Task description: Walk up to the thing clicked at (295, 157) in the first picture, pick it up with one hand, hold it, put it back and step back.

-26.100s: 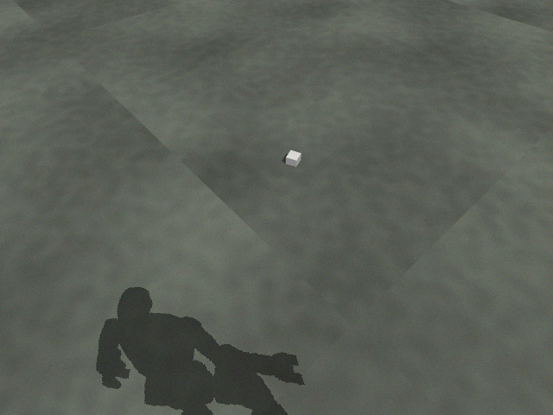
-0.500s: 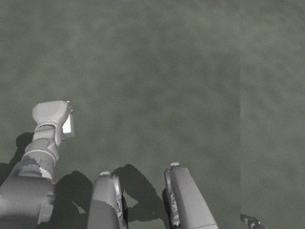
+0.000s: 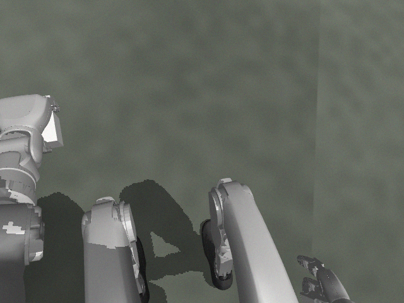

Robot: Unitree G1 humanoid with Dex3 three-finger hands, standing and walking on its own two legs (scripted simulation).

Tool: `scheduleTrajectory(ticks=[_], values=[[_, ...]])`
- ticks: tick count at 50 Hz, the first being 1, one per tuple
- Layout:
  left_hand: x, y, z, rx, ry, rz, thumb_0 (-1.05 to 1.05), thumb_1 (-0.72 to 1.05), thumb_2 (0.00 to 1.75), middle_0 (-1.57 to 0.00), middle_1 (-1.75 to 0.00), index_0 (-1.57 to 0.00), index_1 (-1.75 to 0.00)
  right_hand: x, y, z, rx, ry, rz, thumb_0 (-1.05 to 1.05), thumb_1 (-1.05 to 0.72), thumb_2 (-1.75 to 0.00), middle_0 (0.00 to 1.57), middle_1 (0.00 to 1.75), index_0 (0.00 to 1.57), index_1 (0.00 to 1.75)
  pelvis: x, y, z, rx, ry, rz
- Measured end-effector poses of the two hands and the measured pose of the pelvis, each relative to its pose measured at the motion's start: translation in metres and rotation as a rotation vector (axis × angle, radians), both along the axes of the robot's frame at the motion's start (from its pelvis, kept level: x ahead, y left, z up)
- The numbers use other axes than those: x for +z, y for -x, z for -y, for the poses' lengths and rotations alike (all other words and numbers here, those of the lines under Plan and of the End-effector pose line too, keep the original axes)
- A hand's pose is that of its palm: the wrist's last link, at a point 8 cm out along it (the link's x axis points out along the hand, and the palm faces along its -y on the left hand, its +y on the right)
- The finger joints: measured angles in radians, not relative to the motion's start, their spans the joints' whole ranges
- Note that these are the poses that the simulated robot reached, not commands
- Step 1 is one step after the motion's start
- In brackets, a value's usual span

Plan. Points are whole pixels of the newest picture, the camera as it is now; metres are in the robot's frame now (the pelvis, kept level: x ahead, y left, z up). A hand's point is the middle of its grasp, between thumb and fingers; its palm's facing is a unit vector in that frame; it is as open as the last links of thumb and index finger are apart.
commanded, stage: crouch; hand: left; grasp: from above
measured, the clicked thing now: (42, 131) +0.48 +0.28 -0.20
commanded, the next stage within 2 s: lower in 0.80 s
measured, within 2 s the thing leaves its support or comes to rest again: neither
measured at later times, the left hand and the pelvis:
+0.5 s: hand (50, 133) +0.48 +0.27 -0.23, palm faces -0.46 -0.05 -0.89, open 9.4 cm; pelvis -0.01 +0.00 -0.07, yaw -3 degrees
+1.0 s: hand (54, 132) +0.49 +0.28 -0.26, palm faces -0.47 -0.04 -0.88, open 9.3 cm; pelvis +0.00 +0.00 -0.09, yaw -4 degrees
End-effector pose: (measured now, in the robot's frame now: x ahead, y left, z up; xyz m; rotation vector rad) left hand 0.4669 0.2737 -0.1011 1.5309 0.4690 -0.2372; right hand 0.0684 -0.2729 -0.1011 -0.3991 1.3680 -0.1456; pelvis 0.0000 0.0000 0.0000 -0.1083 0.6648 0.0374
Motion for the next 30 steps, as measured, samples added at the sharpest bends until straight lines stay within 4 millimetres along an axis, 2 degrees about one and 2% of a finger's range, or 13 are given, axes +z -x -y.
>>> scheduleTrajectory(ticks=[7,21,30], values=[[-0.021,-0.008,0.000,0.003,0.006,-0.024,0.00,0.17,0.28,-0.80,-0.24,-0.82,-0.21,-0.019,0.009,0.002,-0.005,-0.011,-0.031,0.00,-0.91,-0.90,0.20,0.30,0.21,0.30,-0.020,0.001,0.002,-0.010,0.001,0.007],[-0.059,-0.020,0.000,-0.019,0.013,-0.028,0.00,0.16,0.28,-0.81,-0.24,-0.83,-0.21,-0.049,0.046,0.000,-0.018,-0.012,-0.107,0.00,-0.91,-0.90,0.20,0.30,0.21,0.30,-0.061,0.008,0.003,-0.028,0.017,0.053],[-0.079,-0.021,-0.002,-0.018,0.015,-0.025,0.00,0.16,0.26,-0.81,-0.25,-0.83,-0.22,-0.062,0.056,-0.005,-0.006,-0.009,-0.122,0.00,-0.91,-0.90,0.20,0.30,0.21,0.30,-0.079,0.011,0.002,-0.036,0.030,0.077]])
